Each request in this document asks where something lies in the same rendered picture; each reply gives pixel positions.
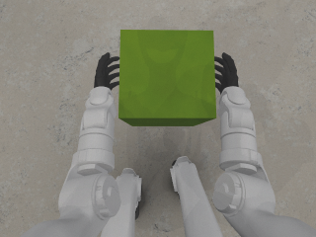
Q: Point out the robot left hand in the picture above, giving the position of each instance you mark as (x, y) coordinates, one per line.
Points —
(102, 77)

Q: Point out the right robot thigh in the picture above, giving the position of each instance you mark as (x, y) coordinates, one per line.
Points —
(198, 217)

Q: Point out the left robot upper arm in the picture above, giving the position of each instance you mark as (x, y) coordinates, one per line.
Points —
(85, 205)

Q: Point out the robot right hand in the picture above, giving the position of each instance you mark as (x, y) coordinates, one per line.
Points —
(229, 77)

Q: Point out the robot left forearm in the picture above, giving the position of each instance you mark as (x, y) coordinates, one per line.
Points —
(96, 136)

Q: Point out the right robot upper arm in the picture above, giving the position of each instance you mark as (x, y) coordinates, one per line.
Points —
(248, 203)

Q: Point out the robot right forearm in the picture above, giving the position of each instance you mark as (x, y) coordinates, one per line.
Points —
(239, 152)

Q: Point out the carton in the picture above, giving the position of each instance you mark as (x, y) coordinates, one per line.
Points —
(166, 77)

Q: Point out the left robot foot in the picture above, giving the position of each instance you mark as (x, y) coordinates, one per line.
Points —
(137, 210)

